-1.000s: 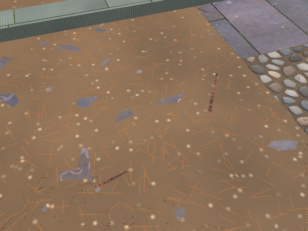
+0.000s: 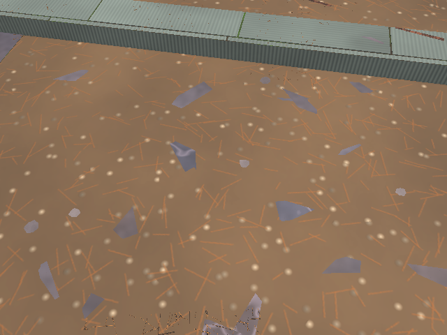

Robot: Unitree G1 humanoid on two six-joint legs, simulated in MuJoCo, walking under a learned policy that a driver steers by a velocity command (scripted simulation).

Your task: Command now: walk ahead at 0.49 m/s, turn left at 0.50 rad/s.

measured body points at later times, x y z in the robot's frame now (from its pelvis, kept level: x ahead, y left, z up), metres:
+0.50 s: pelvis +0.26 +0.08 +0.00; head +0.29 +0.10 +0.45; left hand +0.31 +0.36 -0.14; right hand +0.41 -0.18 -0.09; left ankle +0.30 +0.17 -0.74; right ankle +0.20 -0.08 -0.64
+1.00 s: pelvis +0.53 +0.02 -0.02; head +0.57 +0.00 +0.43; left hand +0.75 +0.23 -0.12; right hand +0.53 -0.27 -0.14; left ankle +0.39 +0.19 -0.63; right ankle +0.59 -0.06 -0.74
